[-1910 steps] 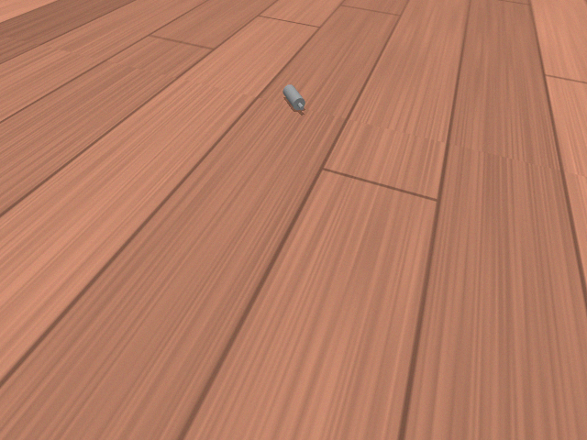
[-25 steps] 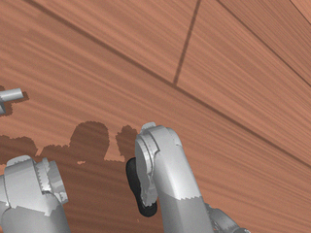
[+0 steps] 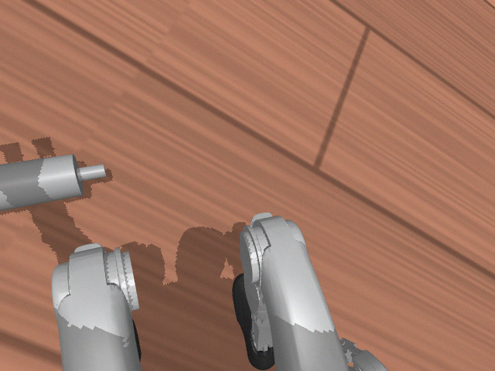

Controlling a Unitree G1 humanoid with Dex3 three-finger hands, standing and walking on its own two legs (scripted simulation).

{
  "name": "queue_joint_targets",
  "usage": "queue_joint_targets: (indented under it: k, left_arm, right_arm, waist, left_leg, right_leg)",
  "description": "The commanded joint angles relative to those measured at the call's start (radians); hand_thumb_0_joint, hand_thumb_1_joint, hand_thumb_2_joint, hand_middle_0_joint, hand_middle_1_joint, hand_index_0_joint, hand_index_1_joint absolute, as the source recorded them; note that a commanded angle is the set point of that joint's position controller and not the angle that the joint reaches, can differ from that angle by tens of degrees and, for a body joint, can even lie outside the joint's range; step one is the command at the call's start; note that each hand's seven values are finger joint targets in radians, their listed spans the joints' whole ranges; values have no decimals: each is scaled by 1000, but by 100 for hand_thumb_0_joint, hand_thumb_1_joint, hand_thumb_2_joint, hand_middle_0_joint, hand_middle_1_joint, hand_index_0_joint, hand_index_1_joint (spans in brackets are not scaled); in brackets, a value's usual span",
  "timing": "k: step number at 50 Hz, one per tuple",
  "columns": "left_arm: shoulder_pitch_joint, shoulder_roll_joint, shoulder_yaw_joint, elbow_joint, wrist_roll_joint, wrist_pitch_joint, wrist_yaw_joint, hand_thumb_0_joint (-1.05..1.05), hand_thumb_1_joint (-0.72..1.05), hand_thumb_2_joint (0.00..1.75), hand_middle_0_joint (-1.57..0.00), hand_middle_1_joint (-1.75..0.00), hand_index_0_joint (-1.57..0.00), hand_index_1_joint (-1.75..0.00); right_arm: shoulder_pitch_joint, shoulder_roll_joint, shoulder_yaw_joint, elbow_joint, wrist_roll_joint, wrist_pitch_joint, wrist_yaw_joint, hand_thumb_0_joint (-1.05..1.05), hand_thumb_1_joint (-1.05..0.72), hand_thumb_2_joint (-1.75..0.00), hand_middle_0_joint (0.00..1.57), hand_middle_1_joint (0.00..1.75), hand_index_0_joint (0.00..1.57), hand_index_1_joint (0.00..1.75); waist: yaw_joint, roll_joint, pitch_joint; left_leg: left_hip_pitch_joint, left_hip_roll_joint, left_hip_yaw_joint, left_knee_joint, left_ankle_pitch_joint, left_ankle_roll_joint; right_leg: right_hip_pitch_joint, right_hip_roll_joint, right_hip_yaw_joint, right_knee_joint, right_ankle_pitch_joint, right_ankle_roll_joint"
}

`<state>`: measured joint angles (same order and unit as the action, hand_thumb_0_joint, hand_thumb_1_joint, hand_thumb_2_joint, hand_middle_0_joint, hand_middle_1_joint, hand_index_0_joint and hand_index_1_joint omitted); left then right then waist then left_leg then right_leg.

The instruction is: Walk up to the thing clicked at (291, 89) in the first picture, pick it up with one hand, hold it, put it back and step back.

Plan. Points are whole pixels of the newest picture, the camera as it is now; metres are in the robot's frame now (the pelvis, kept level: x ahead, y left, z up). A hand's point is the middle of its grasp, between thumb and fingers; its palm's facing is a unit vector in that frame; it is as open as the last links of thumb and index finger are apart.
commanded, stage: withdraw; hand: left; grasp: from above
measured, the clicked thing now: (39, 181) +0.45 +0.29 -0.28
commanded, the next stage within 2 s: home in 0.54 s
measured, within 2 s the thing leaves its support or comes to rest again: neither
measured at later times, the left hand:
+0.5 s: hand out of the picture +0.40 +0.34 -0.13, palm faces -0.49 -0.09 -0.86, open 14.1 cm
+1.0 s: hand out of the picture +0.40 +0.33 -0.04, palm faces -0.36 -0.34 -0.87, open 11.6 cm
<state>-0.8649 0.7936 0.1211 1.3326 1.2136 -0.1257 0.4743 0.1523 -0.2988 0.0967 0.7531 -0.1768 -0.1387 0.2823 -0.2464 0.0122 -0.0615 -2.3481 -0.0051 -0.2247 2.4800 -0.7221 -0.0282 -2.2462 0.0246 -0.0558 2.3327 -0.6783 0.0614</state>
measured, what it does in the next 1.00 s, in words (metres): rises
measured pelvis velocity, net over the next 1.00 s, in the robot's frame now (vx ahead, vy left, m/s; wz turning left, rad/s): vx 0.00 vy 0.00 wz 0.08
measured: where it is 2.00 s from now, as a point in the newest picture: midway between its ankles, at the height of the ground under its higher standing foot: (196, 360)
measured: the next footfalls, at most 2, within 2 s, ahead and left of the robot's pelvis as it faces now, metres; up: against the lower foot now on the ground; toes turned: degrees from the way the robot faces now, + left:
none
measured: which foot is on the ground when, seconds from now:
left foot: down 0.00-1.00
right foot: down 0.00-1.00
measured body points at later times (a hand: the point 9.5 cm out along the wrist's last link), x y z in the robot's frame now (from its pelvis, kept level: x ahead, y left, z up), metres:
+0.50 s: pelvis -0.02 -0.01 +0.02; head +0.19 +0.09 +0.40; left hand +0.42 +0.34 -0.08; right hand +0.07 -0.29 -0.06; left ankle +0.06 +0.13 -0.29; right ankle +0.11 -0.14 -0.28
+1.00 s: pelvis +0.00 +0.00 +0.08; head +0.20 +0.05 +0.48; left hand +0.42 +0.34 +0.01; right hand +0.08 -0.25 -0.04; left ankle +0.06 +0.13 -0.29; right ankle +0.11 -0.15 -0.28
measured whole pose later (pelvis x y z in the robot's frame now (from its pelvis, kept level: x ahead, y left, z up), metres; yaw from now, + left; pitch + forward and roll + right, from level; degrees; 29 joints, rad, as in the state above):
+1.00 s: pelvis +0.00 +0.00 +0.08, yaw +5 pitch +36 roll -8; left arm -0.69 0.61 0.07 0.99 0.85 0.01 0.13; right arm 0.21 -0.26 0.02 0.68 -0.05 0.01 0.15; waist -0.16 0.09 -0.16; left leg -2.13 0.01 -0.12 2.19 -0.70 0.00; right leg -2.06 -0.01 0.00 2.10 -0.67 0.08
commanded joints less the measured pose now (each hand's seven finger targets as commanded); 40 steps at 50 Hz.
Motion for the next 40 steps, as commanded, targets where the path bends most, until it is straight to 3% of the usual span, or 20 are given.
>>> queue_joint_targets:
  k: [1, 4, 6, 9, 11, 13, 17, 20, 25, 27, 28, 31, 32, 33, 35, 36, 37, 40]
  left_arm:
    - [-296, 146, -61, -218, -65, 55, -110, 0, -52, 100, -9, -99, -8, -100]
    - [-315, 101, -98, -233, -97, 45, -214, 0, -53, 102, -8, -101, -7, -102]
    - [-276, 87, -108, -177, -118, 32, -273, 0, -55, 103, -8, -102, -7, -103]
    - [-259, 117, -106, -143, -104, -5, -333, 0, -55, 103, -8, -102, -7, -103]
    - [-277, 157, -84, -155, -88, -40, -339, 0, -54, 103, -9, -102, -7, -103]
    - [-314, 173, -66, -164, -77, -88, -331, 0, -55, 103, -8, -101, -7, -102]
    - [-381, 254, -31, -150, -9, -176, -268, 0, -53, 102, -9, -100, -8, -101]
    - [-433, 240, -41, -116, 41, -217, -201, 0, -54, 101, -8, -100, -7, -101]
    - [-510, 247, -48, -48, 83, -231, -87, 0, -52, 100, -7, -101, -8, -101]
    - [-527, 265, -27, -63, 98, -221, -44, 0, -52, 100, -8, -102, -8, -101]
    - [-516, 289, 4, -88, 101, -211, -21, 0, -51, 99, -8, -101, -9, -100]
    - [-535, 313, 41, -175, 96, -159, 32, 0, -51, 99, -8, -100, -9, -99]
    - [-477, 316, 55, -147, 94, -130, 41, 0, -51, 98, -8, -100, -9, -99]
    - [-508, 342, 75, -202, 81, -112, 52, 0, -43, 90, -16, -92, -17, -91]
    - [-481, 329, 86, -193, 56, -63, 50, 0, -27, 92, -25, -76, -22, -75]
    - [-466, 320, 85, -195, 40, -39, 43, 0, -21, 88, -24, -68, -21, -67]
    - [-445, 300, 73, -171, 19, -15, 24, 0, -19, 85, -23, -60, -21, -62]
    - [-371, 233, 47, -172, -65, 47, -54, 0, -7, 74, -20, -47, -18, -49]
  right_arm:
    - [192, -280, -145, -28, 62, 42, -28, 0, -91, -90, 20, 30, 20, 30]
    - [207, -257, -156, -45, 77, 75, -52, 0, -91, -91, 20, 30, 20, 30]
    - [196, -245, -153, -60, 89, 88, -73, 0, -91, -91, 20, 30, 20, 30]
    - [177, -237, -138, -90, 90, 109, -112, 0, -91, -91, 20, 30, 20, 30]
    - [167, -234, -128, -99, 90, 117, -131, 0, -91, -91, 20, 30, 20, 30]
    - [162, -226, -113, -100, 88, 121, -144, 0, -91, -91, 20, 30, 20, 30]
    - [141, -226, -89, -101, 72, 127, -160, 0, -91, -90, 20, 30, 20, 30]
    - [148, -231, -79, -91, 53, 131, -161, 0, -90, -90, 20, 30, 20, 30]
    - [158, -260, -80, -78, 28, 117, -165, 0, -90, -90, 20, 30, 20, 30]
    - [171, -265, -91, -63, 21, 109, -168, 0, -90, -90, 20, 30, 20, 30]
    - [178, -273, -102, -58, 18, 102, -167, 0, -90, -90, 20, 30, 20, 30]
    - [191, -278, -128, -60, 17, 89, -160, 0, -91, -90, 20, 30, 20, 30]
    - [194, -278, -134, -65, 21, 87, -157, 0, -90, -90, 20, 30, 20, 30]
    - [192, -276, -141, -66, 25, 87, -155, 0, -88, -89, 20, 30, 20, 30]
    - [210, -267, -146, -62, 33, 84, -149, 0, -88, -89, 20, 30, 20, 30]
    - [217, -260, -145, -63, 38, 85, -147, 0, -88, -89, 20, 30, 20, 30]
    - [224, -256, -145, -62, 46, 84, -143, 0, -89, -90, 20, 30, 20, 30]
    - [257, -246, -148, -52, 64, 88, -136, 0, -89, -90, 20, 30, 20, 30]
  waist:
    - [-11, 341, -652]
    - [-16, 222, -631]
    - [-13, 130, -542]
    - [-5, 56, -480]
    - [13, 46, -492]
    - [18, 100, -510]
    - [12, 186, -537]
    - [-6, 251, -572]
    - [-31, 343, -562]
    - [-28, 365, -613]
    - [-19, 400, -646]
    - [-9, 477, -783]
    - [2, 464, -800]
    - [9, 490, -843]
    - [14, 478, -861]
    - [29, 473, -867]
    - [24, 443, -846]
    - [45, 387, -833]
  left_leg:
    - [583, 11, 144, -381, 213, 45]
    - [524, -3, 152, -401, 170, 60]
    - [476, -8, 147, -427, 122, 67]
    - [438, -17, 161, -428, 94, 72]
    - [435, -23, 176, -420, 105, 71]
    - [468, -22, 174, -422, 116, 64]
    - [500, -18, 182, -399, 105, 55]
    - [537, -16, 185, -382, 117, 49]
    - [578, -17, 165, -386, 61, 36]
    - [613, -18, 169, -376, 83, 33]
    - [652, -17, 169, -377, 113, 29]
    - [736, -11, 168, -380, 188, 22]
    - [760, -10, 172, -383, 218, 22]
    - [755, -10, 182, -383, 234, 22]
    - [749, -9, 198, -386, 267, 27]
    - [744, -9, 199, -401, 269, 28]
    - [732, -8, 200, -404, 259, 34]
    - [712, -12, 197, -442, 248, 48]
  right_leg:
    - [329, 33, -106, -276, 252, -94]
    - [408, 29, -85, -328, 215, -89]
    - [404, 21, -78, -355, 160, -88]
    - [424, 12, -64, -386, 115, -90]
    - [442, 7, -54, -394, 106, -94]
    - [405, 1, -55, -374, 115, -97]
    - [359, 2, -62, -340, 105, -96]
    - [326, 4, -73, -313, 119, -94]
    - [235, 1, -113, -276, 75, -94]
    - [238, -1, -116, -257, 97, -92]
    - [231, -6, -119, -239, 126, -87]
    - [236, -10, -115, -209, 197, -92]
    - [248, -10, -110, -209, 222, -96]
    - [263, -11, -101, -212, 237, -99]
    - [298, -11, -87, -230, 270, -101]
    - [309, -12, -83, -244, 275, -103]
    - [313, -8, -82, -260, 269, -103]
    - [382, -5, -76, -319, 256, -100]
